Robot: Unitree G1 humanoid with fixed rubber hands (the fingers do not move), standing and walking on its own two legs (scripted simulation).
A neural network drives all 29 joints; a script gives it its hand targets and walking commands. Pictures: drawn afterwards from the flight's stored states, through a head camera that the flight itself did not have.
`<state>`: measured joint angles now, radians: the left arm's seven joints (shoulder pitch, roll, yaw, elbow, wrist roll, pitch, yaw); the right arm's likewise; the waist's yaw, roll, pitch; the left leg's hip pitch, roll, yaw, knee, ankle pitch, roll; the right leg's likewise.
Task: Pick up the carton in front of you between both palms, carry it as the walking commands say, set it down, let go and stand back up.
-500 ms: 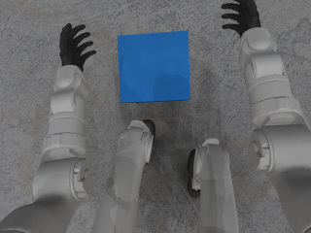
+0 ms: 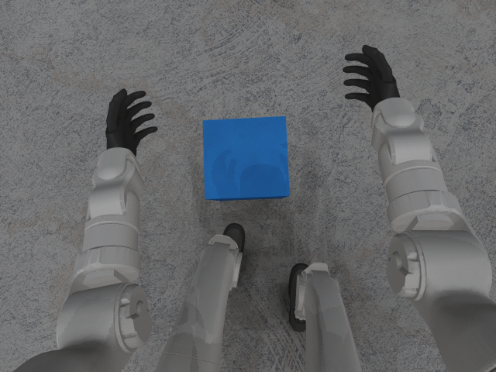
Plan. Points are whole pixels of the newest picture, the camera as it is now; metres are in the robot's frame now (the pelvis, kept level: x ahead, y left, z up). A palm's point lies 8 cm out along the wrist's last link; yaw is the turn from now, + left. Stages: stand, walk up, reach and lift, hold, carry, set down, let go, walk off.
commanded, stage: let go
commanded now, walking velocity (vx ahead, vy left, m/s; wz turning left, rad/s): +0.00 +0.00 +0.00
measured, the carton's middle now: (247, 164) +0.44 +0.11 -0.51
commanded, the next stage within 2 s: stand in 1.26 s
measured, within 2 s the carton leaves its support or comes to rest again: neither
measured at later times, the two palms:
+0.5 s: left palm (52, 230) +0.26 +0.27 +0.04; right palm (462, 214) +0.35 -0.16 +0.02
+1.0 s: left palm (76, 259) +0.24 +0.21 +0.07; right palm out of the picture +0.26 -0.25 +0.08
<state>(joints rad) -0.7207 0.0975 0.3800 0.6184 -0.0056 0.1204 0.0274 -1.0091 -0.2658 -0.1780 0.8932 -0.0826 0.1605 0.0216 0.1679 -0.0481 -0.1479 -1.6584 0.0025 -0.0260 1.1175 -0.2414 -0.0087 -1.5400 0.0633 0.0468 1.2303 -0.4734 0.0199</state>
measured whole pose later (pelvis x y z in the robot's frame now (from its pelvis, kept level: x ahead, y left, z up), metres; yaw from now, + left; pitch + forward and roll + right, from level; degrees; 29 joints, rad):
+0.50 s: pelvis +0.07 +0.02 +0.11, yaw +1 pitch +18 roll -1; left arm 0.06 0.21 0.04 0.39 -0.02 0.03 -0.09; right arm -0.14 -0.14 -0.14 0.57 -0.07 0.01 -0.05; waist 0.11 0.02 -0.02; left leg -0.77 -0.02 0.00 0.67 -0.23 0.02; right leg -0.62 0.01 0.08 0.69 -0.39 0.03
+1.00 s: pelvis +0.09 -0.02 +0.14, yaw +2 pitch -2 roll +2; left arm 0.23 0.22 0.05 0.43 0.02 0.10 -0.07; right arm 0.23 -0.22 -0.03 0.44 0.01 0.08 0.05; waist -0.01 -0.04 0.08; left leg -0.19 -0.01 -0.03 0.39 -0.17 -0.03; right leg -0.05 0.02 0.05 0.43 -0.35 -0.03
